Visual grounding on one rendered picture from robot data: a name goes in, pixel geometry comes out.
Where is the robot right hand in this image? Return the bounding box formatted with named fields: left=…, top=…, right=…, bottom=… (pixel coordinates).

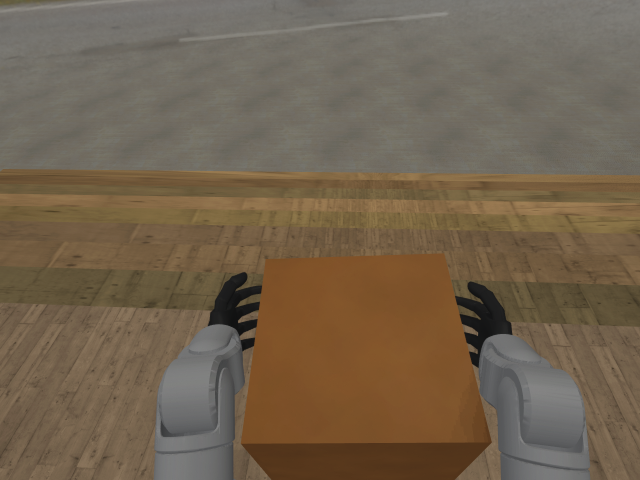
left=455, top=282, right=512, bottom=368

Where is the robot left hand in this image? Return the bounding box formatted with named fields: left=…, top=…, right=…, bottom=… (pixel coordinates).
left=208, top=272, right=262, bottom=352

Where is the robot left forearm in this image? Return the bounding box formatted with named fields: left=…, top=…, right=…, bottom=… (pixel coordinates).
left=154, top=324, right=245, bottom=480

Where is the carton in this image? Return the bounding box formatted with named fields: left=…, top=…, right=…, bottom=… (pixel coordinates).
left=241, top=253, right=492, bottom=480

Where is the robot right forearm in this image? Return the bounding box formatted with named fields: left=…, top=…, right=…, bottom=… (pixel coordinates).
left=479, top=334, right=590, bottom=480

